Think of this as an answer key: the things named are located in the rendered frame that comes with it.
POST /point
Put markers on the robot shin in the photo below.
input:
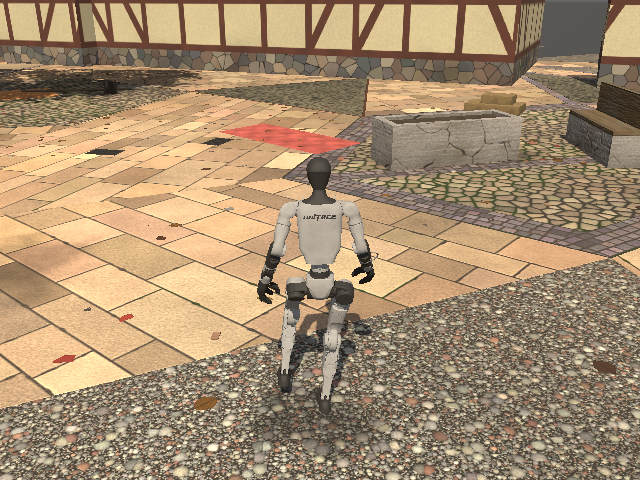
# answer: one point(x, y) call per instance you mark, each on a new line
point(287, 341)
point(329, 366)

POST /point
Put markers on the right robot hand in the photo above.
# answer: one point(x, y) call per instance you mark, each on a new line
point(366, 279)

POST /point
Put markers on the left robot hand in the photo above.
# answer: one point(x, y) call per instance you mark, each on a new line
point(263, 288)

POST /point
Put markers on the robot right shin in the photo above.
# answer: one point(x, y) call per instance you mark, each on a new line
point(329, 366)

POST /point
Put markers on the right robot forearm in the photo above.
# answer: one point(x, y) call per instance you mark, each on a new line
point(366, 260)

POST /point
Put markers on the right robot upper arm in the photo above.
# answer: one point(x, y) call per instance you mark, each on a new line
point(350, 210)

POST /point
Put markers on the left robot forearm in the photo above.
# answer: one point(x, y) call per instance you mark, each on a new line
point(269, 266)

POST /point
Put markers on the left robot upper arm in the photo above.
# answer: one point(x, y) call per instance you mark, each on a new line
point(287, 211)

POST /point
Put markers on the robot left shin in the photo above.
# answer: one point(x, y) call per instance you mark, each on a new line
point(287, 341)

